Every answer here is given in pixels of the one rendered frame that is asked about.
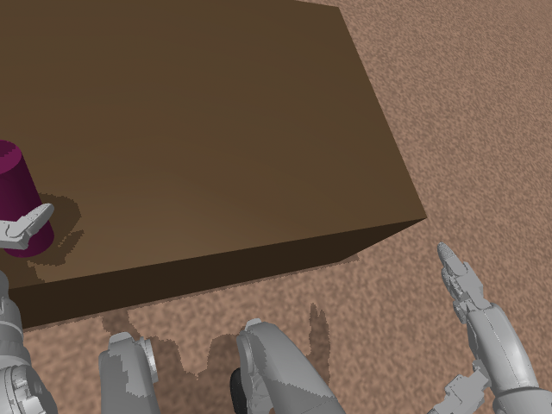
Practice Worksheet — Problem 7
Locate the right robot arm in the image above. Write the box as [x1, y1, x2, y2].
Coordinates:
[492, 387, 552, 414]

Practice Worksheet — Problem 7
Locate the right robot foot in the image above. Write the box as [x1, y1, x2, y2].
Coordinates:
[229, 367, 248, 414]

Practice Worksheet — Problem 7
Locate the right robot hand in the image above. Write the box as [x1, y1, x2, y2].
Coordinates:
[427, 241, 539, 414]

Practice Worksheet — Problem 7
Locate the left robot hand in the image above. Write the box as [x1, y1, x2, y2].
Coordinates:
[0, 204, 54, 250]

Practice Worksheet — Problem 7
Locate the bottle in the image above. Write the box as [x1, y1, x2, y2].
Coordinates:
[0, 140, 54, 258]

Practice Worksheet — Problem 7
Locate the left robot arm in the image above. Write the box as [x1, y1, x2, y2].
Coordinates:
[0, 270, 58, 414]

